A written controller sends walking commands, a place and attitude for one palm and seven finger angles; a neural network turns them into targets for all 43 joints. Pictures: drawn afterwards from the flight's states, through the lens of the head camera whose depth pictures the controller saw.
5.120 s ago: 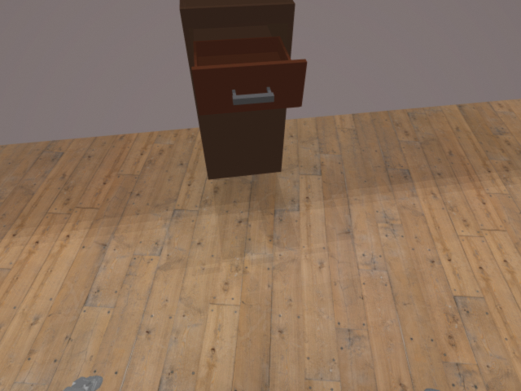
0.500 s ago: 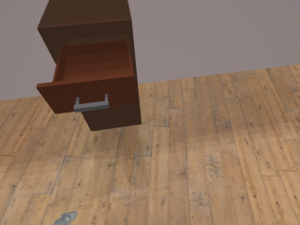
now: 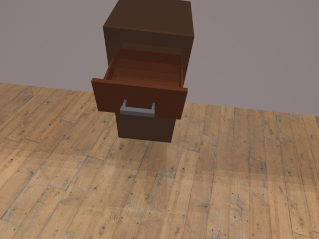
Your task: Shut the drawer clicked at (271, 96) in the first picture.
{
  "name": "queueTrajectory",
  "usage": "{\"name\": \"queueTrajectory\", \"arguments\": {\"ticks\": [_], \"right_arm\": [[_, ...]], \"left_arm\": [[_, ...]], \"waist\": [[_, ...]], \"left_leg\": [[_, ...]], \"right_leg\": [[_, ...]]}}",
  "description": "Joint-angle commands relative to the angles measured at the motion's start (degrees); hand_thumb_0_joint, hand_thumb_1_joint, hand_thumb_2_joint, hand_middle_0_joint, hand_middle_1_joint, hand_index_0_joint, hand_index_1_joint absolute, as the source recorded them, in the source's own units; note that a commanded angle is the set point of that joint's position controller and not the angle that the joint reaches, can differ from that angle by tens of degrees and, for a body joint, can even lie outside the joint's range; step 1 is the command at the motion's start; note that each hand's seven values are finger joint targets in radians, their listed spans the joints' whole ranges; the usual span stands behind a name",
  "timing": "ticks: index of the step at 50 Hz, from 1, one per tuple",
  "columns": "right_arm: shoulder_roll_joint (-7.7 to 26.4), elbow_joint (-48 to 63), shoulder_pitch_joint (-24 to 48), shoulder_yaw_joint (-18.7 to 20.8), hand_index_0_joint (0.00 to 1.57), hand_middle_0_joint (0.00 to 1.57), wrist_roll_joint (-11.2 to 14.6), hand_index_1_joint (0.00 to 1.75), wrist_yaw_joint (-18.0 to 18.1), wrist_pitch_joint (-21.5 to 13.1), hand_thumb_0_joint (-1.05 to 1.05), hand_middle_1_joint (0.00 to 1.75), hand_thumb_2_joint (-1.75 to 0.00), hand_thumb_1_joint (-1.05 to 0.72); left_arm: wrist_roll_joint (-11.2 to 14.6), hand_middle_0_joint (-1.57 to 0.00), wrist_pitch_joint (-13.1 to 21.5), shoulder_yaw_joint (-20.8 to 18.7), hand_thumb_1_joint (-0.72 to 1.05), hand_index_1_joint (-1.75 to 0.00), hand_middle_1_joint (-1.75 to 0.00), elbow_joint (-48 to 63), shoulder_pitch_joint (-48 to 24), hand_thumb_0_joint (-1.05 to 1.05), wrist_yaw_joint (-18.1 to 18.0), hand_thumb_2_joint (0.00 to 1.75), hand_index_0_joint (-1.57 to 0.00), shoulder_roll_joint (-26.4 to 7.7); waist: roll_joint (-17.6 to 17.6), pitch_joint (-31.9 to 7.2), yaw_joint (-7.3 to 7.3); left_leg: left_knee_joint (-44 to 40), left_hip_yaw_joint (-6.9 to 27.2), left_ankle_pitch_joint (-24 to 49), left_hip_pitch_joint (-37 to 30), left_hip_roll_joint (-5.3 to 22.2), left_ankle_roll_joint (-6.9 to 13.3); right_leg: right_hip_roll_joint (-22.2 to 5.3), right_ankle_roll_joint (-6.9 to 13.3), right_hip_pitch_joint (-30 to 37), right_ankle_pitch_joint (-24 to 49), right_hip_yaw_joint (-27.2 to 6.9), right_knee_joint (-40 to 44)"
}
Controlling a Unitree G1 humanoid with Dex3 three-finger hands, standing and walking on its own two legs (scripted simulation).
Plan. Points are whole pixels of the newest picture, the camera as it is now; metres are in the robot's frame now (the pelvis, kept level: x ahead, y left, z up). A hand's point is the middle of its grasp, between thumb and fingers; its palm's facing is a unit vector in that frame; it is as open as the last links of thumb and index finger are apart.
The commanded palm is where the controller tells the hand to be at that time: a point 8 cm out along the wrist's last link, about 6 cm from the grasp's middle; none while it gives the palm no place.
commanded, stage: take the last steps up to it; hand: left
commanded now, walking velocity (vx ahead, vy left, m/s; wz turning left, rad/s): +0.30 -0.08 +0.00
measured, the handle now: (138, 107) +0.57 +0.14 -0.07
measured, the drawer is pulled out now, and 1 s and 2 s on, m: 0.29 0.29 0.29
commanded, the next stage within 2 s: come to a stop and stand still in 0.74 s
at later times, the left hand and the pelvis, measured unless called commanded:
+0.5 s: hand (120, 205) +0.24 +0.14 -0.17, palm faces -0.04 -0.98 -0.18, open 7.4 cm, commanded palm none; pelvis +0.13 -0.04 -0.01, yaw +0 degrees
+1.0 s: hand (124, 215) +0.22 +0.12 -0.18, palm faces +0.11 -0.98 -0.14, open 7.4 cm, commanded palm none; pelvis +0.26 -0.04 +0.00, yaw +0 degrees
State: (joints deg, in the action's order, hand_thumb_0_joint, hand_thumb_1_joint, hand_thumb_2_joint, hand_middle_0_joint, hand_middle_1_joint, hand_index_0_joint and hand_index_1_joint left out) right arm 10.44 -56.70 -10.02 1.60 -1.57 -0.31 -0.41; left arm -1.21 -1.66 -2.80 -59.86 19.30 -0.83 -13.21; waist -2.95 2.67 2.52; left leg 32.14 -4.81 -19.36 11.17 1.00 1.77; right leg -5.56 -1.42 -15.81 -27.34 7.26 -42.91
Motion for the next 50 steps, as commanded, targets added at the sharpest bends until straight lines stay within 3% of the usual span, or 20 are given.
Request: {"name": "queueTrajectory", "arguments": {"ticks": [1, 3, 6, 14, 19, 20, 22, 23, 24, 25, 26, 28, 29, 32, 39, 42, 43, 45, 46, 50], "right_arm": [[9.4, -0.6, -9.8, 1.7, 0.20, 0.20, 0.0, 0.30, 1.7, -1.2, 0.00, 0.30, -0.90, -0.90], [7.8, -0.4, -8.6, 1.3, 0.20, 0.20, 0.4, 0.30, 1.9, -2.2, 0.00, 0.30, -0.90, -0.90], [6.9, -1.8, -11.5, 1.4, 0.20, 0.20, 0.8, 0.30, 2.2, -3.1, 0.00, 0.30, -0.90, -0.90], [6.0, -5.7, -18.5, 1.5, 0.20, 0.20, 0.3, 0.30, 2.6, -3.4, 0.00, 0.30, -0.90, -0.90], [6.8, -7.1, -18.8, 2.1, 0.20, 0.20, -0.4, 0.30, 2.5, -3.2, 0.00, 0.30, -0.90, -0.90], [7.1, -7.1, -18.4, 2.1, 0.20, 0.20, -0.5, 0.30, 2.5, -3.2, 0.00, 0.30, -0.90, -0.90], [7.4, -7.6, -17.6, 2.1, 0.20, 0.20, 0.0, 0.30, 2.4, -2.9, 0.00, 0.30, -0.90, -0.90], [6.3, -7.6, -17.8, 2.0, 0.20, 0.20, 0.5, 0.30, 2.1, -3.1, 0.00, 0.30, -0.90, -0.90], [3.1, -6.3, -19.1, 1.5, 0.20, 0.20, 1.2, 0.30, 1.5, -3.4, 0.00, 0.30, -0.90, -0.90], [2.3, -4.4, -16.7, 1.3, 0.20, 0.20, 1.7, 0.30, 1.8, -3.2, 0.00, 0.30, -0.90, -0.90], [2.6, -4.1, -13.5, 1.6, 0.20, 0.20, 1.7, 0.30, 1.6, -2.8, 0.00, 0.30, -0.90, -0.90], [1.9, -3.5, -10.4, 2.1, 0.20, 0.20, 0.6, 0.30, 1.1, -2.1, 0.00, 0.30, -0.90, -0.90], [0.6, -4.0, -12.2, 2.0, 0.20, 0.20, 0.3, 0.30, 0.9, -1.5, 0.00, 0.30, -0.90, -0.90], [-1.1, -4.9, -14.7, 1.5, 0.20, 0.20, 0.1, 0.30, 0.7, -0.1, 0.00, 0.30, -0.90, -0.90], [-0.8, -1.6, -5.3, 1.4, 0.20, 0.20, 0.3, 0.30, -0.1, -1.4, 0.00, 0.30, -0.90, -0.90], [0.4, -2.9, -6.8, 0.9, 0.20, 0.20, 0.3, 0.30, 0.2, -2.1, 0.00, 0.30, -0.90, -0.90], [1.5, -4.0, -8.4, 0.7, 0.20, 0.20, 0.3, 0.30, 0.6, -2.4, 0.00, 0.30, -0.90, -0.90], [7.0, -4.3, -10.2, 1.0, 0.20, 0.20, 0.2, 0.30, 1.7, -2.3, 0.00, 0.30, -0.90, -0.90], [6.3, -4.4, -7.9, 0.5, 0.20, 0.20, 0.4, 0.30, 2.4, -1.9, 0.00, 0.30, -0.90, -0.90], [6.4, -4.0, -2.9, 0.5, 0.20, 0.20, 1.1, 0.30, 3.9, -1.1, 0.00, 0.30, -0.90, -0.90]], "left_arm": [[-0.4, -0.20, 2.2, -0.7, 0.90, -0.30, -0.30, 5.0, -7.7, 0.00, 1.4, 0.90, -0.20, -3.7], [-0.3, -0.20, 2.1, -0.5, 0.90, -0.30, -0.30, 2.4, -4.0, 0.00, 1.9, 0.90, -0.20, -2.7], [-0.2, -0.20, 1.9, -0.5, 0.90, -0.30, -0.30, 1.1, -3.0, 0.00, 1.9, 0.90, -0.20, -2.3], [0.1, -0.20, 1.8, -0.2, 0.90, -0.30, -0.30, 3.5, -12.8, 0.00, 2.3, 0.90, -0.20, -1.1], [0.3, -0.20, 2.7, -0.3, 0.90, -0.30, -0.30, 5.1, -16.7, 0.00, 2.5, 0.90, -0.20, -0.3], [0.3, -0.20, 2.9, -0.6, 0.90, -0.30, -0.30, 4.7, -15.5, 0.00, 2.5, 0.90, -0.20, -0.3], [0.1, -0.20, 3.8, -1.1, 0.90, -0.30, -0.30, 1.3, -5.5, 0.00, 2.3, 0.90, -0.20, -1.5], [-0.1, -0.20, 4.5, -1.9, 0.90, -0.30, -0.30, -1.2, 2.2, 0.00, 1.9, 0.90, -0.20, -4.1], [-0.4, -0.20, 5.1, -3.4, 0.90, -0.30, -0.30, -3.0, 9.7, 0.00, 1.0, 0.90, -0.20, -9.6], [0.6, -0.20, 4.9, -3.7, 0.90, -0.30, -0.30, -3.7, 13.6, 0.00, 0.7, 0.90, -0.20, -12.9], [0.9, -0.20, 4.8, -3.4, 0.90, -0.30, -0.30, -2.7, 9.0, 0.00, 0.5, 0.90, -0.20, -11.8], [0.7, -0.20, 4.6, -1.9, 0.90, -0.30, -0.30, 0.1, -1.3, 0.00, -0.2, 0.90, -0.20, -5.9], [0.4, -0.20, 4.8, -1.4, 0.90, -0.30, -0.30, 0.8, -4.0, 0.00, -0.4, 0.90, -0.20, -3.6], [-0.1, -0.20, 5.2, -0.3, 0.90, -0.30, -0.30, 0.8, -5.7, 0.00, -0.5, 0.90, -0.20, -1.3], [-0.1, -0.20, 5.3, -0.8, 0.90, -0.30, -0.30, -1.4, -0.3, 0.00, -0.1, 0.90, -0.20, -3.2], [0.4, -0.20, 4.8, -0.8, 0.90, -0.30, -0.30, -2.1, -0.5, 0.00, -0.1, 0.90, -0.20, -3.4], [0.5, -0.20, 4.4, -0.3, 0.90, -0.30, -0.30, -2.4, -0.2, 0.00, -0.2, 0.90, -0.20, -1.7], [0.8, -0.20, 3.5, 1.1, 0.90, -0.30, -0.30, -2.5, 3.0, 0.00, -0.7, 0.90, -0.20, 3.2], [0.8, -0.20, 2.8, 1.4, 0.90, -0.30, -0.30, -3.5, 3.7, 0.00, -1.2, 0.90, -0.20, 2.8], [0.7, -0.20, 1.0, 1.2, 0.90, -0.30, -0.30, -4.8, 4.8, 0.00, -1.5, 0.90, -0.20, 0.3]], "waist": [[11.8, 6.8, -5.11], [10.4, 4.9, -3.11], [9.3, 2.8, -2.84], [9.6, 6.8, -5.14], [11.6, 6.4, -5.72], [11.5, 5.6, -4.94], [8.6, 0.6, -0.40], [5.6, -4.1, 2.72], [-6.7, -11.5, 5.01], [-8.8, -13.2, 5.24], [-6.5, -11.2, 4.65], [-0.4, -1.1, 0.29], [0.3, -0.9, -1.94], [-3.4, 1.7, -4.92], [-3.6, 1.2, -1.90], [-2.0, 0.7, -3.47], [1.2, 0.4, -4.04], [14.2, -0.6, -3.08], [16.5, -1.9, -2.53], [12.1, -3.3, -1.53]], "left_leg": [[-23.4, 22.4, -1.1, -6.3, 18.3, 8.4], [-22.9, 14.4, 10.0, -6.3, 14.4, 6.9], [-21.9, 10.2, 20.3, -9.9, 13.4, 6.9], [-22.2, 9.6, 23.2, -12.3, 15.2, 7.7], [-18.8, 8.3, 26.0, -11.0, 16.1, 6.9], [-17.0, 7.9, 28.1, -9.5, 16.0, 6.6], [-5.5, 4.3, 35.4, -7.4, 12.5, 4.4], [5.0, 2.6, 32.3, -0.5, 10.1, 2.5], [21.8, -2.1, 13.0, 13.1, 4.1, -0.1], [37.4, 0.3, -15.3, 19.8, -0.2, -0.7], [42.8, 5.1, -13.1, 20.3, 2.7, 0.1], [42.2, 5.8, -4.8, 20.9, 6.4, -0.1], [38.5, 5.3, -2.8, 17.7, 7.0, -0.6], [28.4, 2.3, -0.8, 12.3, 6.8, -2.5], [8.0, -0.4, 2.3, 10.0, 4.5, -2.9], [-2.6, -2.0, 8.6, 0.6, 2.9, -2.9], [-6.6, 0.0, 13.7, -4.5, 3.9, -2.8], [-10.6, 12.8, 35.4, -6.8, 17.1, 3.4], [-14.3, 14.8, 38.7, -4.3, 18.8, 5.3], [-12.8, 10.6, 54.8, -7.8, 18.1, 7.6]], "right_leg": [[-1.0, 0.6, -22.3, 3.5, -6.4, -18.8], [-0.7, -0.2, -19.2, 9.9, -5.8, -19.2], [-0.3, -1.0, -20.0, 13.3, -5.4, -19.2], [-1.4, -0.9, -23.6, 15.3, -3.7, -7.5], [0.3, 1.5, -15.3, 13.0, -1.8, 4.2], [1.4, 2.1, -10.9, 12.6, -1.1, 6.4], [5.1, 3.2, 3.8, 16.7, 2.0, 12.9], [2.7, 4.6, 16.9, 19.0, -1.5, 14.4], [-11.3, 9.6, 31.2, 22.8, -18.3, 17.3], [-21.3, 15.4, 30.7, 29.5, -32.1, 24.1], [-20.3, 16.3, 22.5, 18.4, -32.1, 27.2], [-16.1, 13.8, 7.7, 9.0, -23.0, 30.5], [-13.9, 12.3, 3.9, 11.6, -17.6, 31.3], [-10.6, 10.8, -4.2, 17.5, -9.1, 33.1], [-10.0, 11.6, 3.2, 21.4, -9.7, 30.7], [-7.4, 8.9, 2.1, 20.4, -7.5, 25.7], [-4.9, 7.0, 0.0, 21.3, -6.0, 21.1], [1.5, 1.7, -2.8, 8.2, -1.5, 12.6], [2.1, 0.6, 0.6, 0.8, -2.1, 8.4], [0.6, 0.0, -1.6, -0.8, -6.2, 1.2]]}}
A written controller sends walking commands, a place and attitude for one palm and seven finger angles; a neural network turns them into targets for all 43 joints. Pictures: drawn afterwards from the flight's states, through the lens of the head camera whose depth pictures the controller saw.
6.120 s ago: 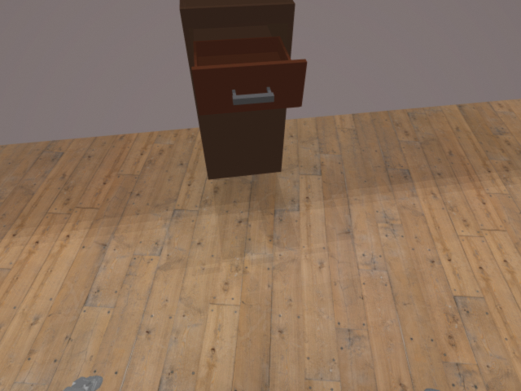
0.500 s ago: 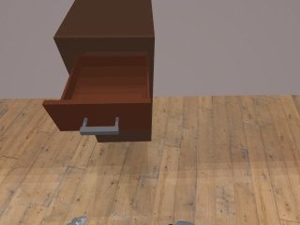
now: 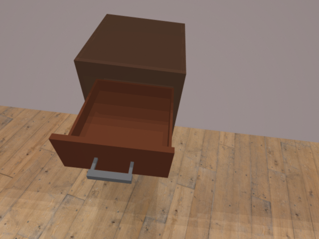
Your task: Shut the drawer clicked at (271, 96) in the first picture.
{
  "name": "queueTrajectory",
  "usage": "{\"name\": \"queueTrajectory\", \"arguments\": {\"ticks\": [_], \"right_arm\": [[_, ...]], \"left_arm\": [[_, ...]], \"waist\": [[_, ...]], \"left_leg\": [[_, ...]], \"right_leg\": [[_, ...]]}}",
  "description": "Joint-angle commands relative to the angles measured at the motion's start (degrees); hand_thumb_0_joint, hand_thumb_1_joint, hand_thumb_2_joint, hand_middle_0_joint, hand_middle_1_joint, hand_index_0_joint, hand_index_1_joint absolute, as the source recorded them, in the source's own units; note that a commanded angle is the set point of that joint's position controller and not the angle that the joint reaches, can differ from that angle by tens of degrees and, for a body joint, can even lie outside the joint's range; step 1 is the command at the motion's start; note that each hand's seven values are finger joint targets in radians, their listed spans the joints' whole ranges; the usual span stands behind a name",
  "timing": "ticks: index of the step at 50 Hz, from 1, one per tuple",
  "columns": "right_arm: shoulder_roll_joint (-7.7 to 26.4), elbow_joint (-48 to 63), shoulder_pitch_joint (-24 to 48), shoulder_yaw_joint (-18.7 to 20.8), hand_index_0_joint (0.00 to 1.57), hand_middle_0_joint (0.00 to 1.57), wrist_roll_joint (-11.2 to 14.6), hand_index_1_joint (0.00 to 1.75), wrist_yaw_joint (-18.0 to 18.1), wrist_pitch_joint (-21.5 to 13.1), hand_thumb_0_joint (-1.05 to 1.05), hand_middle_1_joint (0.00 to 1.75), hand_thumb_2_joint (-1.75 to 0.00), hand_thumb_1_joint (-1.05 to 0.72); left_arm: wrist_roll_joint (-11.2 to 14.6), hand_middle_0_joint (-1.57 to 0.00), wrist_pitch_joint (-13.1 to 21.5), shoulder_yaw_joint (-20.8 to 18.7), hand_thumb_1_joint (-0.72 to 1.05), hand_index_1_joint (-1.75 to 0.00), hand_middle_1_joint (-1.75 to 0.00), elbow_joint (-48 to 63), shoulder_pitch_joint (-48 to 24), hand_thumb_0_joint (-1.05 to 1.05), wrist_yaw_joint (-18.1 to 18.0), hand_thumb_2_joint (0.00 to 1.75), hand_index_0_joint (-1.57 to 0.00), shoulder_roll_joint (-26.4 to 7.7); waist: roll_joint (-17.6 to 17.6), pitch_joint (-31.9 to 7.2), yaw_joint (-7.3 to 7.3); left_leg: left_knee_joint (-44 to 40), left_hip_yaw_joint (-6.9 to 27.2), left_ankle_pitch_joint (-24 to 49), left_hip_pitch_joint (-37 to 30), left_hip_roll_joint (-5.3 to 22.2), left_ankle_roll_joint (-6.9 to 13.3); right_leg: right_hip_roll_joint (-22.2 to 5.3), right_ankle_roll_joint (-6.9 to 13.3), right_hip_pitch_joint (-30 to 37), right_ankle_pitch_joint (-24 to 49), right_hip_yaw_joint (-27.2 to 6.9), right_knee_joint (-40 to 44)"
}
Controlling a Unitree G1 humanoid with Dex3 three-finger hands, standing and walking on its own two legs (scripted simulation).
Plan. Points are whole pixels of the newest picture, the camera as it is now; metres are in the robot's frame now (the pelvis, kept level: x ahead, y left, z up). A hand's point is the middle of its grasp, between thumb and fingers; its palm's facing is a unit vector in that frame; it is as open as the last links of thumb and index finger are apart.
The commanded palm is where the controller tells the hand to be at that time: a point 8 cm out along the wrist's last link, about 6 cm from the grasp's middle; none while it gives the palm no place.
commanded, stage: come to a stop and stand still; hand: left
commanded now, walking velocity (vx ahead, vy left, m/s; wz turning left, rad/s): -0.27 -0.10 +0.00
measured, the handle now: (111, 169) +0.31 +0.17 -0.07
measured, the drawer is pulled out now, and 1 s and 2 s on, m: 0.29 0.29 0.29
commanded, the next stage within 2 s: look again from close up in 1.28 s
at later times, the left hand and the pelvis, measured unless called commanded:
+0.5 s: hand out of the picture -0.02 +0.11 -0.14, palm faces +0.05 -0.96 -0.26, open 7.4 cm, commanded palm none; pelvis -0.03 -0.07 +0.01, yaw -2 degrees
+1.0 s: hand out of the picture -0.01 +0.19 -0.17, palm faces -0.01 -0.97 -0.25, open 7.4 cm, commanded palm none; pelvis -0.06 -0.01 -0.01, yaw -2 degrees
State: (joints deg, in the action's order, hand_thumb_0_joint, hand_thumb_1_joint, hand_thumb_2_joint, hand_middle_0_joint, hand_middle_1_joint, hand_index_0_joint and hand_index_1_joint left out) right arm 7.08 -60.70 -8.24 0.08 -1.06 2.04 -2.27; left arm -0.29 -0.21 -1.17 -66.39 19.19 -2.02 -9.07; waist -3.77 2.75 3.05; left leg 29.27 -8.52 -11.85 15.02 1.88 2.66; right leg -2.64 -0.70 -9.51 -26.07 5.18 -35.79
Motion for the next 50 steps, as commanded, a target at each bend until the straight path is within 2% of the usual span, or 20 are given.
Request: {"name": "queueTrajectory", "arguments": {"ticks": [1, 4, 7, 12, 13, 15, 17, 19, 22, 28, 33, 34, 35, 36, 37, 39, 41, 43, 46, 50], "right_arm": [[10.5, 0.3, -4.6, 2.7, 0.20, 0.20, 0.7, 0.30, 1.6, 1.2, 0.00, 0.30, -0.90, -0.90], [11.4, 1.5, -3.9, 4.2, 0.20, 0.20, 0.6, 0.30, 1.6, 2.2, 0.00, 0.30, -0.90, -0.90], [11.6, 3.0, -1.6, 4.7, 0.20, 0.20, 0.1, 0.30, 0.9, 3.0, 0.00, 0.30, -0.90, -0.90], [10.1, 3.5, 1.2, 4.5, 0.20, 0.20, 0.0, 0.30, -0.7, 3.4, 0.00, 0.30, -0.90, -0.90], [8.3, 3.3, 0.1, 4.3, 0.20, 0.20, 0.5, 0.30, -1.0, 3.5, 0.00, 0.30, -0.90, -0.90], [4.0, 4.4, -1.1, 3.3, 0.20, 0.20, 1.0, 0.30, -2.0, 4.3, 0.00, 0.30, -0.90, -0.90], [6.7, 4.5, 1.3, 3.7, 0.20, 0.20, 0.2, 0.30, -2.2, 4.8, 0.00, 0.30, -0.90, -0.90], [7.3, 2.7, -2.4, 3.9, 0.20, 0.20, 0.2, 0.30, -2.3, 4.5, 0.00, 0.30, -0.90, -0.90], [7.5, 2.5, -4.7, 3.8, 0.20, 0.20, 0.1, 0.30, -2.3, 4.3, 0.00, 0.30, -0.90, -0.90], [7.6, 4.4, -4.3, 3.6, 0.20, 0.20, 0.2, 0.30, -1.6, 4.5, 0.00, 0.30, -0.90, -0.90], [6.4, 3.8, -6.2, 2.9, 0.20, 0.20, 0.6, 0.30, -1.3, 3.8, 0.00, 0.30, -0.90, -0.90], [12.0, 8.7, -5.6, 2.8, 0.20, 0.20, -0.6, 0.30, -1.7, 3.7, 0.00, 0.30, -0.90, -0.90], [8.8, 8.3, -9.4, 3.9, 0.20, 0.20, -0.6, 0.30, -1.9, 2.9, 0.00, 0.30, -0.90, -0.90], [9.4, 8.8, -10.2, 3.1, 0.20, 0.20, -0.8, 0.30, -1.7, 2.6, 0.00, 0.30, -0.90, -0.90], [11.0, 9.9, -9.0, 3.3, 0.20, 0.20, -0.9, 0.30, -1.4, 2.7, 0.00, 0.30, -0.90, -0.90], [12.4, 11.5, -9.9, 3.1, 0.20, 0.20, -1.4, 0.30, -1.1, 2.5, 0.00, 0.30, -0.90, -0.90], [9.7, 10.2, -7.9, 2.6, 0.20, 0.20, -0.3, 0.30, -1.7, 2.9, 0.00, 0.30, -0.90, -0.90], [9.5, 9.8, -7.8, 2.2, 0.20, 0.20, -0.2, 0.30, -1.7, 2.4, 0.00, 0.30, -0.90, -0.90], [11.7, 9.8, -6.8, 1.9, 0.20, 0.20, 0.0, 0.30, -1.5, 1.6, 0.00, 0.30, -0.90, -0.90], [12.0, 9.0, -6.7, 1.9, 0.20, 0.20, 0.0, 0.30, -1.3, 1.3, 0.00, 0.30, -0.90, -0.90]], "left_arm": [[-0.4, -0.20, -0.9, -0.8, 0.90, -0.30, -0.30, 2.4, 4.5, 0.00, -0.4, 0.90, -0.20, -4.3], [-0.7, -0.20, -1.9, -1.8, 0.90, -0.30, -0.30, 4.4, 3.1, 0.00, -0.4, 0.90, -0.20, -4.2], [-0.8, -0.20, -2.5, -2.4, 0.90, -0.30, -0.30, 6.2, 2.5, 0.00, -0.4, 0.90, -0.20, -3.0], [-0.9, -0.20, -1.1, -1.6, 0.90, -0.30, -0.30, 5.3, 6.6, 0.00, -0.3, 0.90, -0.20, -1.9], [-1.3, -0.20, -0.4, -1.5, 0.90, -0.30, -0.30, 4.9, 7.3, 0.00, -0.4, 0.90, -0.20, -3.1], [-1.4, -0.20, 0.4, -1.7, 0.90, -0.30, -0.30, 7.4, 0.4, 0.00, -0.3, 0.90, -0.20, -10.8], [-1.2, -0.20, 0.8, -2.4, 0.90, -0.30, -0.30, 8.3, -2.5, 0.00, -0.3, 0.90, -0.20, -11.8], [-1.1, -0.20, 1.0, -2.5, 0.90, -0.30, -0.30, 8.6, -4.1, 0.00, -0.3, 0.90, -0.20, -11.0], [-1.0, -0.20, 1.2, -2.9, 0.90, -0.30, -0.30, 8.6, -2.0, 0.00, -0.2, 0.90, -0.20, -10.6], [-1.2, -0.20, 1.0, -3.9, 0.90, -0.30, -0.30, 7.7, 2.3, 0.00, -1.0, 0.90, -0.20, -11.0], [-1.4, -0.20, 0.5, -4.0, 0.90, -0.30, -0.30, 7.5, -0.1, 0.00, -0.7, 0.90, -0.20, -11.4], [-1.6, -0.20, 2.2, -0.9, 0.90, -0.30, -0.30, 11.0, -3.7, 0.00, -0.9, 0.90, -0.20, -17.3], [-1.2, -0.20, 1.0, -1.9, 0.90, -0.30, -0.30, 12.3, -6.0, 0.00, -1.3, 0.90, -0.20, -14.0], [-0.7, -0.20, 0.8, -0.8, 0.90, -0.30, -0.30, 14.0, -6.8, 0.00, -1.3, 0.90, -0.20, -11.6], [-0.5, -0.20, 0.9, -0.5, 0.90, -0.30, -0.30, 14.2, -5.1, 0.00, -1.1, 0.90, -0.20, -10.3], [-0.6, -0.20, 1.4, -0.7, 0.90, -0.30, -0.30, 14.8, -2.5, 0.00, -1.1, 0.90, -0.20, -10.5], [-1.1, -0.20, 0.4, -1.0, 0.90, -0.30, -0.30, 14.9, -5.6, 0.00, -1.0, 0.90, -0.20, -12.8], [-0.9, -0.20, 0.3, -0.7, 0.90, -0.30, -0.30, 15.0, -6.3, 0.00, -0.8, 0.90, -0.20, -12.3], [-0.8, -0.20, 0.4, 0.0, 0.90, -0.30, -0.30, 14.4, -3.7, 0.00, -0.6, 0.90, -0.20, -9.8], [-0.8, -0.20, 0.2, 0.3, 0.90, -0.30, -0.30, 13.7, -3.2, 0.00, -0.5, 0.90, -0.20, -9.2]], "waist": [[11.8, -4.4, -2.29], [8.2, -6.5, -2.91], [10.5, -7.0, -2.58], [11.6, -5.4, -0.20], [6.8, -4.3, -0.11], [-7.5, 1.0, -2.61], [-10.0, 5.6, -1.04], [-4.5, 3.8, -2.39], [-3.4, 1.4, -1.40], [-5.2, -2.5, 0.71], [-7.6, -3.9, -0.13], [4.1, 4.6, -5.77], [4.2, -2.6, -5.59], [4.7, -5.7, -5.47], [2.3, -5.6, -4.08], [-12.8, -6.0, -3.34], [0.2, -1.2, -4.40], [7.9, 3.0, -4.26], [8.9, 0.4, -2.53], [9.1, -0.5, -2.24]], "left_leg": [[-9.4, 13.5, 48.3, -12.5, 17.6, 7.3], [-8.6, 12.1, 44.4, -12.1, 18.7, 8.8], [-9.5, 10.3, 32.3, -8.1, 17.4, 8.2], [-10.2, 9.6, -2.8, 2.2, 12.3, 3.6], [-6.0, 7.6, -8.0, 4.0, 8.3, 0.9], [2.9, 3.9, -13.2, 2.9, 0.9, -4.0], [11.3, 7.5, -11.5, 5.3, 1.0, -3.4], [15.0, 8.4, -9.4, 6.9, 0.7, -3.5], [19.2, 8.5, -7.8, 9.4, -0.5, -4.3], [19.1, 8.9, -11.7, 12.0, -0.4, -5.6], [6.3, 7.0, -10.8, 3.0, -1.2, -4.7], [-0.5, 11.8, -9.8, -1.0, -1.7, -2.5], [-1.4, 7.7, -7.5, -4.9, -0.6, -2.7], [-3.0, 11.1, -7.5, -3.8, 0.4, -1.6], [-2.7, 12.1, -10.5, 0.5, 2.2, -1.0], [2.8, 8.9, -9.0, 3.0, 1.3, -1.1], [3.7, 7.9, -8.6, 0.4, -0.6, -2.4], [-1.8, 11.0, -6.7, 3.2, 1.3, -1.7], [-6.8, 14.3, -2.0, 5.5, 4.9, -0.2], [-8.1, 14.2, 3.3, 3.3, 5.0, -0.2]], "right_leg": [[-2.0, -0.8, -8.9, -1.7, -4.1, -8.5], [-1.2, -1.1, -11.6, -2.4, -5.0, -16.3], [-0.8, -1.2, -11.8, -1.7, -4.5, -18.2], [-0.3, -0.5, -0.2, 8.1, -1.0, 3.1], [-1.0, -0.5, 1.8, 12.2, -2.7, 12.2], [-16.1, 5.7, -11.2, -3.4, -20.9, 27.2], [-17.2, 8.2, -14.4, -2.7, -26.0, 30.1], [-16.1, 8.8, -9.0, 6.8, -21.5, 26.7], [-14.3, 8.6, -1.8, 19.3, -16.0, 22.5], [-16.8, 11.3, 7.7, 36.5, -16.0, 17.9], [-14.5, 10.4, 3.7, 29.6, -15.3, 18.3], [-11.5, 7.8, -5.2, 18.4, -16.9, 12.7], [-9.9, 5.0, -11.5, -1.8, -11.6, 11.1], [-6.0, 3.4, -9.3, -0.6, -10.2, 8.8], [-4.2, 2.6, -8.0, -1.4, -8.8, 9.0], [-5.6, 3.3, -5.7, -2.3, -12.5, 13.0], [-8.4, 3.8, -13.0, -5.0, -14.2, 15.2], [-4.1, 2.3, -13.2, -0.7, -9.8, 11.1], [-1.0, 0.7, -4.8, 9.7, -4.2, 6.4], [-1.1, 0.4, -2.8, 13.5, -3.9, 6.0]]}}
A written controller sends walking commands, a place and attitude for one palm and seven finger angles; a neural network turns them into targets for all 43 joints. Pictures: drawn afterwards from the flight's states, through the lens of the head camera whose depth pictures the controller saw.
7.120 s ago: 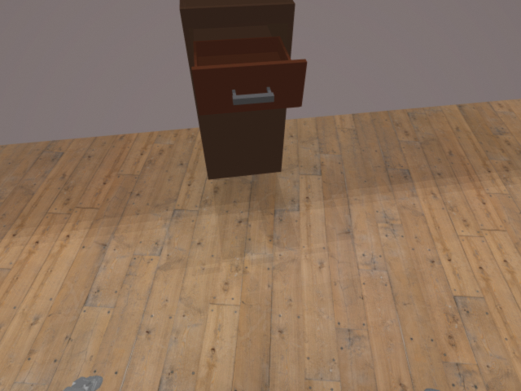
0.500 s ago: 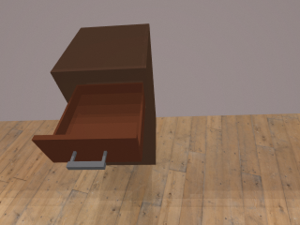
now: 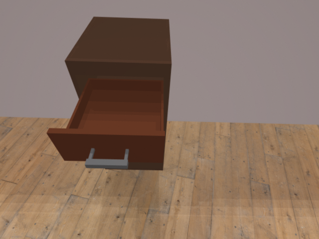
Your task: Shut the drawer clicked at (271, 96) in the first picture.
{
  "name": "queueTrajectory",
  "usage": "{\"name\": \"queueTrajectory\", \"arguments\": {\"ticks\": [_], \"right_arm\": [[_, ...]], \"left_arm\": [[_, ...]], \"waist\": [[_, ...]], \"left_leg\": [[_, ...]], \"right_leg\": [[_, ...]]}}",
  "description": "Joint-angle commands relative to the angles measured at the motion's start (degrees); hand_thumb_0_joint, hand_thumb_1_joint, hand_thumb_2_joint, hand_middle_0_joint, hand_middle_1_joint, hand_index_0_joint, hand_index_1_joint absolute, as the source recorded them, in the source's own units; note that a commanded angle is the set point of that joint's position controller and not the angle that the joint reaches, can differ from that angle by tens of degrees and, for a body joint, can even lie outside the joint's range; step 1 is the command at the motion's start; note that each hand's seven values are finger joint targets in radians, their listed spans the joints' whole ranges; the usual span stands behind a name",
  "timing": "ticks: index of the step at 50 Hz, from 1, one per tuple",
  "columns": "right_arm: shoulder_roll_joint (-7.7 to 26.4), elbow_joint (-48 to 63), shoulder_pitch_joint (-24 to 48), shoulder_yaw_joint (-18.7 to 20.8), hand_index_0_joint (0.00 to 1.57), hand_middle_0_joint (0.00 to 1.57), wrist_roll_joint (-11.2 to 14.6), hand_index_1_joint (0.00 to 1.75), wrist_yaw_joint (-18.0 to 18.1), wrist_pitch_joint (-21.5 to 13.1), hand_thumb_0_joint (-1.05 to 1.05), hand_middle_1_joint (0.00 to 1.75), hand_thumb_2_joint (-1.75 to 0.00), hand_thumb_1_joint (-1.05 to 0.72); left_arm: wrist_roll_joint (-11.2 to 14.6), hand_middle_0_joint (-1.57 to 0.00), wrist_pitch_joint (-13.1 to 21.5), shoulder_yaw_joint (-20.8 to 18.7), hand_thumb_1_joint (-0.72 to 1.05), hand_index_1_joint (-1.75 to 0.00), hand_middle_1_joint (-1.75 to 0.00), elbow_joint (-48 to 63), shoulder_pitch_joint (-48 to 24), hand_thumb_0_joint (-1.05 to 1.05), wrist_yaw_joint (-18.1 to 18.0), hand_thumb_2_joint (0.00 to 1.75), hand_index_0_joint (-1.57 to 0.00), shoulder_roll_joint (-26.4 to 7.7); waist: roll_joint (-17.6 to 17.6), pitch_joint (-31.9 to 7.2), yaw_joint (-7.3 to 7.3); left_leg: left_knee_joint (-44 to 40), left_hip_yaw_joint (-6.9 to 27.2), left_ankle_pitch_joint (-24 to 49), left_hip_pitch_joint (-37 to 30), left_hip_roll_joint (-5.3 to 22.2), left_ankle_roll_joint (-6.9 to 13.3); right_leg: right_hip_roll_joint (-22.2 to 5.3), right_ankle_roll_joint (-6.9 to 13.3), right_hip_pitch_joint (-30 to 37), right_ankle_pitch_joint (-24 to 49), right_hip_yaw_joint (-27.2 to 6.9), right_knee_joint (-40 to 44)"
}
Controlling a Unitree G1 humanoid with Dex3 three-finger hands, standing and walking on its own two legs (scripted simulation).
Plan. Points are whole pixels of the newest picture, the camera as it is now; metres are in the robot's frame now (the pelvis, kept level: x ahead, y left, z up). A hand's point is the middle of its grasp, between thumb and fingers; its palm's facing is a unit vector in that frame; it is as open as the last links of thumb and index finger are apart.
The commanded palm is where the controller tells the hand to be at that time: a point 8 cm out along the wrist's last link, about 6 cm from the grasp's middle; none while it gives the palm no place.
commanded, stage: come to a stop and stand still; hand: left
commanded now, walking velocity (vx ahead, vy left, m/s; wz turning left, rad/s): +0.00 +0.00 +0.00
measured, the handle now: (108, 157) +0.36 +0.19 -0.07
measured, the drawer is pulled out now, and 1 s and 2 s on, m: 0.29 0.29 0.29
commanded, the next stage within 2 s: look again from close up in 0.28 s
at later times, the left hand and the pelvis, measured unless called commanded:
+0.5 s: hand out of the picture +0.03 +0.20 -0.16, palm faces -0.01 -0.97 -0.24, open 7.4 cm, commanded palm none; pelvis +0.01 +0.01 +0.01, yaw -1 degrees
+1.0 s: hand out of the picture +0.01 +0.16 -0.16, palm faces +0.00 -0.98 -0.21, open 7.4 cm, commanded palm none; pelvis +0.00 -0.01 +0.01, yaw -1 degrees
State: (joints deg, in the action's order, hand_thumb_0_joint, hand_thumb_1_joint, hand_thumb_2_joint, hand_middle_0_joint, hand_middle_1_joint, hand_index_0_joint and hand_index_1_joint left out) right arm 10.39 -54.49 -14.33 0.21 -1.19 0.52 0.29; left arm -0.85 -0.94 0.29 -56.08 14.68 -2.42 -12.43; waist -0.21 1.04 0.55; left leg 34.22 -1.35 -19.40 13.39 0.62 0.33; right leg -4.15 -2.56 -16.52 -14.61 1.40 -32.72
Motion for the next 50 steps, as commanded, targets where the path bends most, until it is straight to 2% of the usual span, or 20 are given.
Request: {"name": "queueTrajectory", "arguments": {"ticks": [1, 5, 7, 11, 15, 18, 24, 31, 35, 43, 50], "right_arm": [[8.7, 2.5, -0.3, 1.7, 0.20, 0.20, 0.2, 0.30, 0.2, -1.2, 0.00, 0.30, -0.90, -0.90], [8.9, 1.5, -0.1, 1.7, 0.20, 0.20, 0.2, 0.30, 0.2, -1.1, 0.00, 0.30, -0.90, -0.90], [8.9, 0.9, -0.2, 1.6, 0.20, 0.20, 0.2, 0.30, 0.2, -1.0, 0.00, 0.30, -0.90, -0.90], [8.6, -0.5, -0.7, 1.6, 0.20, 0.20, 0.4, 0.30, 0.3, -1.2, 0.00, 0.30, -0.90, -0.90], [8.4, -2.1, -0.8, 1.5, 0.20, 0.20, 0.5, 0.30, 0.4, -1.2, 0.00, 0.30, -0.90, -0.90], [7.9, -3.2, -1.2, 1.4, 0.20, 0.20, 0.6, 0.30, 0.5, -1.1, 0.00, 0.30, -0.90, -0.90], [7.1, -5.2, -1.5, 1.4, 0.20, 0.20, 0.8, 0.30, 0.5, -1.0, 0.00, 0.30, -0.90, -0.90], [5.9, -7.0, -1.3, 1.1, 0.20, 0.20, 0.9, 0.30, 0.5, -0.8, 0.00, 0.30, -0.90, -0.90], [5.4, -7.7, -1.5, 1.1, 0.20, 0.20, 0.9, 0.30, 0.5, -0.8, 0.00, 0.30, -0.90, -0.90], [4.6, -8.4, -2.4, 1.0, 0.20, 0.20, 0.8, 0.30, 0.5, -0.6, 0.00, 0.30, -0.90, -0.90], [4.0, -9.1, -3.3, 1.0, 0.20, 0.20, 0.8, 0.30, 0.5, -0.6, 0.00, 0.30, -0.90, -0.90]], "left_arm": [[-0.2, -0.20, 0.9, -1.2, 0.90, -0.30, -0.30, 3.1, 1.4, 0.00, -0.1, 0.90, -0.20, -6.0], [-0.3, -0.20, 0.7, -1.2, 0.90, -0.30, -0.30, 2.7, 0.7, 0.00, 0.0, 0.90, -0.20, -6.1], [-0.3, -0.20, 0.7, -1.2, 0.90, -0.30, -0.30, 2.3, 0.9, 0.00, 0.1, 0.90, -0.20, -6.1], [-0.1, -0.20, 1.0, -1.1, 0.90, -0.30, -0.30, 1.4, 1.2, 0.00, 0.0, 0.90, -0.20, -6.1], [0.0, -0.20, 1.1, -1.2, 0.90, -0.30, -0.30, 0.2, 1.6, 0.00, 0.0, 0.90, -0.20, -5.8], [0.1, -0.20, 1.3, -1.2, 0.90, -0.30, -0.30, -0.7, 2.0, 0.00, -0.1, 0.90, -0.20, -5.7], [0.1, -0.20, 1.5, -1.2, 0.90, -0.30, -0.30, -2.4, 2.7, 0.00, -0.2, 0.90, -0.20, -5.3], [0.0, -0.20, 1.8, -1.1, 0.90, -0.30, -0.30, -3.9, 3.3, 0.00, -0.2, 0.90, -0.20, -4.3], [0.0, -0.20, 1.9, -1.2, 0.90, -0.30, -0.30, -4.4, 3.6, 0.00, -0.2, 0.90, -0.20, -3.9], [0.0, -0.20, 2.2, -1.3, 0.90, -0.30, -0.30, -5.0, 4.0, 0.00, -0.2, 0.90, -0.20, -3.2], [0.0, -0.20, 2.2, -1.5, 0.90, -0.30, -0.30, -5.0, 4.6, 0.00, -0.1, 0.90, -0.20, -2.7]], "waist": [[5.0, 0.9, 0.25], [4.7, 2.8, 0.04], [4.3, 2.3, -0.18], [2.5, 0.7, -0.33], [2.8, 0.6, -0.36], [1.0, 0.5, -0.58], [0.2, 0.3, -0.78], [-0.8, 2.9, -0.80], [0.1, 2.7, -0.69], [-1.0, 3.5, -0.87], [-0.6, 3.6, -0.74]], "left_leg": [[-12.9, 6.6, 11.7, 3.8, 6.1, 2.1], [-14.8, 6.6, 9.6, 4.0, 6.1, 2.0], [-15.1, 6.4, 9.4, 3.2, 5.8, 1.9], [-13.8, 5.2, 14.8, 0.4, 5.3, 1.7], [-13.4, 4.3, 18.1, -1.3, 5.2, 1.5], [-12.6, 3.6, 17.6, -1.9, 4.8, 1.3], [-12.8, 3.0, 15.9, -3.2, 4.5, 1.1], [-13.7, 2.5, 10.6, -2.2, 4.1, 0.7], [-14.2, 2.5, 10.0, -2.2, 4.1, 0.6], [-14.5, 2.3, 7.7, -1.8, 3.8, 0.3], [-14.8, 2.4, 6.7, -1.5, 3.9, 0.3]], "right_leg": [[0.1, 2.1, 4.2, 2.9, -0.1, 3.3], [-0.1, 1.8, 4.4, 2.6, -0.3, 4.4], [-0.4, 1.7, 4.7, 3.7, -0.4, 4.8], [-1.1, 1.7, 6.0, 7.3, -0.9, 5.3], [-1.4, 1.6, 6.4, 9.5, -1.0, 5.6], [-1.9, 1.8, 6.8, 11.2, -1.6, 6.1], [-2.2, 2.2, 6.8, 12.7, -2.6, 7.1], [-2.4, 2.3, 5.3, 9.6, -3.6, 9.3], [-2.2, 2.4, 5.5, 8.8, -3.7, 9.9], [-2.2, 2.7, 4.3, 5.3, -4.5, 11.6], [-2.0, 2.8, 3.8, 3.2, -4.5, 12.4]]}}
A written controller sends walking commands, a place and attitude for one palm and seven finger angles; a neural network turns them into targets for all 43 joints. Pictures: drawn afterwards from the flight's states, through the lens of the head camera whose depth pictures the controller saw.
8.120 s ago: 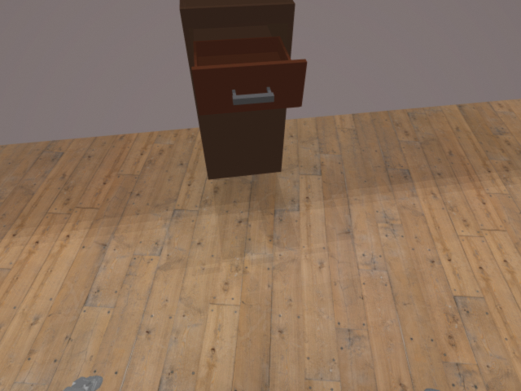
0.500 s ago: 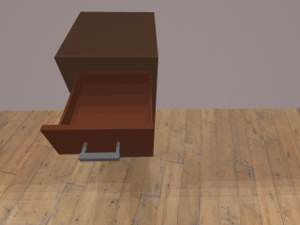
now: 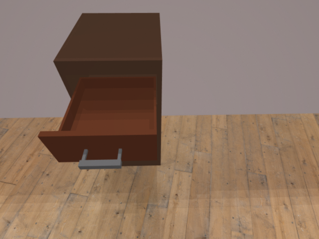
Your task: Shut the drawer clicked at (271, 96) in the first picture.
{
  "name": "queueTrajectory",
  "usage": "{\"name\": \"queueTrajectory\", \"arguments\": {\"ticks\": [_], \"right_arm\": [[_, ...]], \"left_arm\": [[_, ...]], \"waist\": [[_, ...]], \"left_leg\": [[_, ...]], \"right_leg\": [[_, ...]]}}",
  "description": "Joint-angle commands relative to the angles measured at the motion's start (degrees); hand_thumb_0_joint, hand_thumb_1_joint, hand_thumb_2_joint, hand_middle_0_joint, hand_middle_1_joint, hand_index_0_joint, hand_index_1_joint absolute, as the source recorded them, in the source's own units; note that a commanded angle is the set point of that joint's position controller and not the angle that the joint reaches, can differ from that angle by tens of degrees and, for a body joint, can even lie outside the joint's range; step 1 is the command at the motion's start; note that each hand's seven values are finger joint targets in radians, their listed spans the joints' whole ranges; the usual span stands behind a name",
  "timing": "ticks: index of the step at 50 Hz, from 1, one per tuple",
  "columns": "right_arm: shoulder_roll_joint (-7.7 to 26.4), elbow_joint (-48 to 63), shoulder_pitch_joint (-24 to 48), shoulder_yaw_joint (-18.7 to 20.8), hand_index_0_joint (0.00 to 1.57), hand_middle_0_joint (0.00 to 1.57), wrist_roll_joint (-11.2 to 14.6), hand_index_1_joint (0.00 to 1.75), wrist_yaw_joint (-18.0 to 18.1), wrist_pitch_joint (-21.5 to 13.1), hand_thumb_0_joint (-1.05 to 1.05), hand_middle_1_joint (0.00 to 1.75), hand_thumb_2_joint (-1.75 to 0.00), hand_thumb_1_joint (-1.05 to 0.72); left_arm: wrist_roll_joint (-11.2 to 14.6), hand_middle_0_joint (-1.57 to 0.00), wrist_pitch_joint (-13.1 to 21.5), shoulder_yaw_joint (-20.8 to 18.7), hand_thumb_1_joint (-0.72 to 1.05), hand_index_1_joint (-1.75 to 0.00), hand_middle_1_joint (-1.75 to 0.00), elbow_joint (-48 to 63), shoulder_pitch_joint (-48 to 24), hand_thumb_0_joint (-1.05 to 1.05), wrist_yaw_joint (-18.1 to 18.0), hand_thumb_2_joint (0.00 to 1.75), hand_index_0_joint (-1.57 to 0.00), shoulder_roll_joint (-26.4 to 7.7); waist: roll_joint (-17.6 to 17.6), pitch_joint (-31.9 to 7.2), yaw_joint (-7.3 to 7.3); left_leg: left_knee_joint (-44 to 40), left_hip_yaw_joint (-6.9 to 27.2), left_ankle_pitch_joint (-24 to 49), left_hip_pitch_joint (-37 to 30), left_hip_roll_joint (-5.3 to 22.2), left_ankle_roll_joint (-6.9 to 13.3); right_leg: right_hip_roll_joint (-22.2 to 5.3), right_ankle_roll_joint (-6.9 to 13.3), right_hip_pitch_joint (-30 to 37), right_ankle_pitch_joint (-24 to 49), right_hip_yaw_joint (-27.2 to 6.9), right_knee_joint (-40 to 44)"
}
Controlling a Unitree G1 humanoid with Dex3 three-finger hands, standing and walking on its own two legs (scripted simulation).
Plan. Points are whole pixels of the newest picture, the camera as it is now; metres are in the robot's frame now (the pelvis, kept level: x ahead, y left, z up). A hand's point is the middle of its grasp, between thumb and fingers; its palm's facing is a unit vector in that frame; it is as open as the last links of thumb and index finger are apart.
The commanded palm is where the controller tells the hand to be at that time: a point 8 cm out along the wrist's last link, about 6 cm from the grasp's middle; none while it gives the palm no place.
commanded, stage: shuffle to correct the standing spot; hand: left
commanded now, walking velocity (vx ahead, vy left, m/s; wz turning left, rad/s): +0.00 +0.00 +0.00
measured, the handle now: (101, 158) +0.36 +0.21 -0.08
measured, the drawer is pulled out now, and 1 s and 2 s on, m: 0.29 0.29 0.29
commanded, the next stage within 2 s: come to a stop and stand still in 0.30 s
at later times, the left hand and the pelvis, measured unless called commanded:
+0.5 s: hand out of the picture +0.04 +0.16 -0.18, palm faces +0.10 -0.97 -0.20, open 7.4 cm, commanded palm none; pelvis +0.07 -0.01 -0.01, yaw +3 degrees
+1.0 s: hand out of the picture +0.10 +0.19 -0.18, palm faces +0.06 -0.96 -0.27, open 7.4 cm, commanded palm none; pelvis +0.07 -0.01 -0.02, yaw +3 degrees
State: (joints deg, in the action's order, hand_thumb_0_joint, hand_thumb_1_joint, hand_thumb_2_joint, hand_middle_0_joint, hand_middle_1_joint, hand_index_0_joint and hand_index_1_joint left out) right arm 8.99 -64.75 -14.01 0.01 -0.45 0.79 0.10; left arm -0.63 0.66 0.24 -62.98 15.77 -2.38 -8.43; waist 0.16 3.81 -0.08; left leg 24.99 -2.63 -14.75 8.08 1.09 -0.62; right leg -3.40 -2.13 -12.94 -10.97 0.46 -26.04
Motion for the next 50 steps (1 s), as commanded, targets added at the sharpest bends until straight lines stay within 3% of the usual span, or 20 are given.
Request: {"name": "queueTrajectory", "arguments": {"ticks": [1, 6, 11, 17, 22, 24, 25, 27, 31, 33, 35, 37, 39, 40, 41, 43, 44, 45, 47, 50], "right_arm": [[5.5, 1.2, -3.9, 1.1, 0.20, 0.20, 0.0, 0.30, 0.2, -0.5, 0.00, 0.30, -0.90, -0.90], [5.5, 1.4, -5.5, 1.5, 0.20, 0.20, -0.7, 0.30, 0.0, 0.5, 0.00, 0.30, -0.90, -0.90], [4.7, 1.5, -8.9, 1.6, 0.20, 0.20, -0.9, 0.30, 0.3, -0.1, 0.00, 0.30, -0.90, -0.90], [6.1, 0.8, -10.2, 1.5, 0.20, 0.20, -0.5, 0.30, 0.9, -1.9, 0.00, 0.30, -0.90, -0.90], [2.9, 2.5, -7.6, 0.9, 0.20, 0.20, -0.2, 0.30, 1.2, -2.2, 0.00, 0.30, -0.90, -0.90], [1.8, 2.4, -7.0, 0.7, 0.20, 0.20, 0.2, 0.30, 1.7, -1.4, 0.00, 0.30, -0.90, -0.90], [1.4, 1.2, -8.4, 0.5, 0.20, 0.20, 0.4, 0.30, 1.7, -1.3, 0.00, 0.30, -0.90, -0.90], [4.5, -0.5, -12.1, 1.2, 0.20, 0.20, 0.1, 0.30, 2.2, -1.8, 0.00, 0.30, -0.90, -0.90], [7.2, 1.7, -10.8, 3.1, 0.20, 0.20, 0.2, 0.30, 2.5, -0.2, 0.00, 0.30, -0.90, -0.90], [7.7, 2.6, -8.3, 3.4, 0.20, 0.20, -0.2, 0.30, 2.4, 0.1, 0.00, 0.30, -0.90, -0.90], [8.3, 3.9, -6.2, 3.7, 0.20, 0.20, -0.3, 0.30, 2.3, 0.2, 0.00, 0.30, -0.90, -0.90], [7.7, 5.8, -3.7, 3.6, 0.20, 0.20, 0.0, 0.30, 2.3, 0.3, 0.00, 0.30, -0.90, -0.90], [5.2, 7.1, -3.4, 3.5, 0.20, 0.20, 0.4, 0.30, 1.8, 1.0, 0.00, 0.30, -0.90, -0.90], [4.3, 7.9, -1.7, 3.4, 0.20, 0.20, 0.5, 0.30, 1.7, 1.4, 0.00, 0.30, -0.90, -0.90], [4.0, 8.4, 0.7, 3.1, 0.20, 0.20, 0.5, 0.30, 1.8, 1.4, 0.00, 0.30, -0.90, -0.90], [4.3, 7.7, 0.0, 3.0, 0.20, 0.20, 0.9, 0.30, 1.6, 1.3, 0.00, 0.30, -0.90, -0.90], [9.0, 12.2, 0.3, 3.2, 0.20, 0.20, -0.6, 0.30, 1.1, 1.5, 0.00, 0.30, -0.90, -0.90], [7.8, 12.3, -1.9, 4.4, 0.20, 0.20, -0.5, 0.30, 0.7, -0.1, 0.00, 0.30, -0.90, -0.90], [9.5, 14.5, 2.8, 4.1, 0.20, 0.20, -0.9, 0.30, 0.4, -0.3, 0.00, 0.30, -0.90, -0.90], [7.8, 15.8, 4.2, 3.1, 0.20, 0.20, -0.6, 0.30, -0.2, 0.7, 0.00, 0.30, -0.90, -0.90]], "left_arm": [[-0.2, -0.20, 0.6, -1.4, 0.90, -0.30, -0.30, 1.9, 3.6, 0.00, -0.2, 0.90, -0.20, -6.7], [-0.7, -0.20, -0.2, -2.4, 0.90, -0.30, -0.30, 2.8, 4.0, 0.00, 0.3, 0.90, -0.20, -7.6], [-0.6, -0.20, 0.0, -3.0, 0.90, -0.30, -0.30, 3.5, 4.8, 0.00, 0.9, 0.90, -0.20, -6.1], [-0.8, -0.20, 1.4, -2.3, 0.90, -0.30, -0.30, 3.1, 6.1, 0.00, 1.3, 0.90, -0.20, -3.2], [-0.4, -0.20, 2.0, -3.7, 0.90, -0.30, -0.30, -0.7, 14.0, 0.00, 0.2, 0.90, -0.20, -7.7], [-0.3, -0.20, 1.6, -3.1, 0.90, -0.30, -0.30, -0.6, 11.9, 0.00, -0.5, 0.90, -0.20, -7.2], [-0.2, -0.20, 1.3, -2.7, 0.90, -0.30, -0.30, 0.2, 8.6, 0.00, -0.8, 0.90, -0.20, -6.3], [0.2, -0.20, 1.2, -2.3, 0.90, -0.30, -0.30, 1.8, 6.3, 0.00, -1.1, 0.90, -0.20, -4.9], [0.0, -0.20, -0.1, -3.4, 0.90, -0.30, -0.30, 4.3, 3.2, 0.00, -1.6, 0.90, -0.20, -5.2], [-0.2, -0.20, -0.9, -3.5, 0.90, -0.30, -0.30, 5.4, 1.0, 0.00, -1.1, 0.90, -0.20, -4.2], [-0.4, -0.20, -0.9, -3.6, 0.90, -0.30, -0.30, 5.6, 2.3, 0.00, -0.7, 0.90, -0.20, -4.7], [-0.5, -0.20, -0.6, -4.1, 0.90, -0.30, -0.30, 4.8, 6.5, 0.00, -0.7, 0.90, -0.20, -6.3], [-0.7, -0.20, 0.2, -4.3, 0.90, -0.30, -0.30, 3.8, 8.7, 0.00, -1.0, 0.90, -0.20, -10.2], [-0.8, -0.20, 0.3, -4.3, 0.90, -0.30, -0.30, 3.4, 8.8, 0.00, -1.1, 0.90, -0.20, -11.3], [-1.0, -0.20, 0.1, -3.9, 0.90, -0.30, -0.30, 3.6, 7.9, 0.00, -1.4, 0.90, -0.20, -10.9], [-1.3, -0.20, -0.3, -3.4, 0.90, -0.30, -0.30, 5.2, 2.2, 0.00, -1.4, 0.90, -0.20, -10.7], [-1.1, -0.20, -0.3, -1.8, 0.90, -0.30, -0.30, 8.4, 1.5, 0.00, -1.3, 0.90, -0.20, -16.1], [-0.1, -0.20, -1.0, -2.7, 0.90, -0.30, -0.30, 11.1, -1.4, 0.00, -1.6, 0.90, -0.20, -12.7], [-0.2, -0.20, -1.2, -1.8, 0.90, -0.30, -0.30, 14.5, -2.6, 0.00, -0.8, 0.90, -0.20, -10.6], [-0.5, -0.20, -0.7, -1.8, 0.90, -0.30, -0.30, 13.8, -2.0, 0.00, -0.7, 0.90, -0.20, -12.4]], "waist": [[-0.6, 0.4, -0.17], [-1.9, 4.0, -0.05], [-0.1, 3.7, -0.79], [6.8, 3.1, 0.15], [-10.8, -0.4, 2.21], [-9.7, -0.8, 0.55], [-6.4, -0.9, -1.01], [2.8, -3.7, -1.46], [8.2, -2.8, -1.74], [9.2, 1.1, -1.37], [7.9, 0.2, -0.19], [3.4, -3.5, 1.45], [-8.5, -6.7, 1.55], [-12.4, -7.6, 2.42], [-13.3, -7.1, 2.81], [-11.4, -6.1, 0.20], [-13.0, -6.2, -2.60], [-8.9, -11.6, -2.50], [1.8, -9.2, 0.02], [-4.5, -0.9, -0.51]], "left_leg": [[-5.5, 3.6, 2.1, 3.8, 3.4, 1.2], [-5.3, 4.6, -15.7, 9.1, 2.1, 2.1], [-5.2, 6.3, -15.6, 8.7, 2.4, 3.4], [-7.5, 11.0, -1.6, 5.7, 7.9, 6.2], [10.2, -1.4, 1.6, 14.6, -0.1, 1.7], [8.5, -1.4, -6.0, 10.7, 1.3, 0.6], [1.6, -0.9, 3.3, 5.0, 2.5, 0.5], [3.0, 0.4, 44.7, -3.5, 5.1, 1.1], [3.0, 2.6, 63.3, -9.9, 9.4, 2.6], [0.7, 4.6, 61.9, -10.8, 11.0, 4.6], [1.6, 4.2, 58.5, -10.3, 11.0, 5.1], [5.5, 2.3, 42.5, -3.6, 7.6, 3.0], [12.5, -1.2, 8.4, 5.8, 1.2, -0.2], [17.4, -0.7, -13.9, 10.4, 0.1, -0.9], [19.7, 1.0, -19.2, 12.4, 0.6, -0.7], [14.4, 1.8, -16.2, 10.7, 1.3, -0.6], [7.0, 4.0, -3.9, 9.1, 0.1, 0.9], [3.7, 1.3, 4.5, 3.8, 0.4, 1.1], [3.5, 5.7, 9.8, 3.2, 5.3, 3.1], [8.8, 2.0, 0.9, 7.8, 1.5, 1.5]], "right_leg": [[-2.8, 2.5, 0.3, -0.4, -3.7, 5.6], [-2.6, 2.8, -3.3, -22.1, -3.7, 7.0], [-2.0, 4.0, -4.5, -21.5, -2.8, 3.8], [0.9, 3.6, -1.8, -3.2, 3.9, -5.5], [-8.9, 7.7, 13.4, 25.4, -7.5, -0.4], [-11.6, 9.3, 11.3, 40.7, -7.4, -0.5], [-9.1, 7.3, 8.0, 43.3, -3.4, -3.0], [-3.4, 3.0, 6.2, 39.3, 1.9, -8.3], [-0.1, 1.9, -2.5, 10.9, 4.2, -11.3], [1.5, 1.8, -6.7, -7.8, 4.6, -9.5], [1.2, 2.2, -4.6, -5.6, 4.4, -5.8], [-1.5, 3.1, 4.7, 19.3, 1.1, -1.7], [-12.0, 9.0, 13.1, 51.2, -6.7, -1.3], [-16.2, 12.8, 16.3, 60.4, -9.1, -0.5], [-16.8, 14.6, 16.1, 61.7, -9.8, -0.7], [-14.7, 14.1, 12.9, 53.8, -7.0, -1.6], [-10.4, 8.8, 13.0, 47.9, -9.0, -9.4], [-8.6, 6.5, 6.6, 26.9, -5.0, -11.1], [-2.4, 3.8, -1.5, 1.7, -1.9, -6.4], [-5.9, 5.2, -5.4, -1.6, -8.0, 1.7]]}}
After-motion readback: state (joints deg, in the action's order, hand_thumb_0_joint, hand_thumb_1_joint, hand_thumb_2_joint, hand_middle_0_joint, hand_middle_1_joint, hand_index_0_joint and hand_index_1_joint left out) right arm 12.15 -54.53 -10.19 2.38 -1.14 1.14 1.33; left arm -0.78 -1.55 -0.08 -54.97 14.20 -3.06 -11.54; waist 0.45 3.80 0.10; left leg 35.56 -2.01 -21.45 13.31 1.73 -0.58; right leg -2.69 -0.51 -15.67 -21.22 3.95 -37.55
